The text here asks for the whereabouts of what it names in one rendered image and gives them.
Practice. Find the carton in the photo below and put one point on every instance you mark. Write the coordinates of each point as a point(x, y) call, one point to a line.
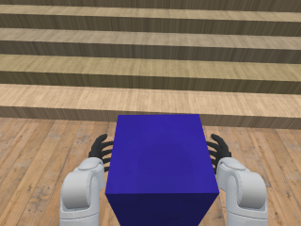
point(160, 171)

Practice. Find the right robot forearm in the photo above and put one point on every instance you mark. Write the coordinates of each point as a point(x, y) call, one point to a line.
point(246, 193)

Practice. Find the right robot hand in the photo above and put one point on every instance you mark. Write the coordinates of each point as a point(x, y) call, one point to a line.
point(221, 150)

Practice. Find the left robot hand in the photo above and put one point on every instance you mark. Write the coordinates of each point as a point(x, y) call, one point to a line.
point(96, 150)

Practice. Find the left robot forearm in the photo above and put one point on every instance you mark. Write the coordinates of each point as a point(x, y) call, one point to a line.
point(80, 194)

